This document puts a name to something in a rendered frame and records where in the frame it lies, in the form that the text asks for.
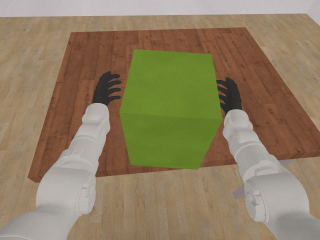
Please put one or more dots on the carton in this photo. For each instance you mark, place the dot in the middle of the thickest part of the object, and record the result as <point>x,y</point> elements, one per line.
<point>170,110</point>

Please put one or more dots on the left robot forearm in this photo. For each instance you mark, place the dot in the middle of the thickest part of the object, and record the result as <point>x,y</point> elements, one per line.
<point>87,145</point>

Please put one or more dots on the right robot forearm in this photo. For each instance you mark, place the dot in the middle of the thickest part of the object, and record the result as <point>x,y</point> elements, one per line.
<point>249,153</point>

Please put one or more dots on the table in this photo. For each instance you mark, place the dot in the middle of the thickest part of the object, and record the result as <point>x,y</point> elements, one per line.
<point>278,119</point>

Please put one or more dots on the right robot hand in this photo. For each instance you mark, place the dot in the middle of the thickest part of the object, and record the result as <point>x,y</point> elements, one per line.
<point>232,99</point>

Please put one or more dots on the left robot upper arm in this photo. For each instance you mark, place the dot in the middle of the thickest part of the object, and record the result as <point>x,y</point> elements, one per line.
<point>64,195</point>

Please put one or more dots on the right robot upper arm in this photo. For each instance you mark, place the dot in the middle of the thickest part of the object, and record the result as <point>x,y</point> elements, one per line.
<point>278,201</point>

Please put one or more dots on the left robot hand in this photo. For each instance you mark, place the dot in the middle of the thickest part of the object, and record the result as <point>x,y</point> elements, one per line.
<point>102,90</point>

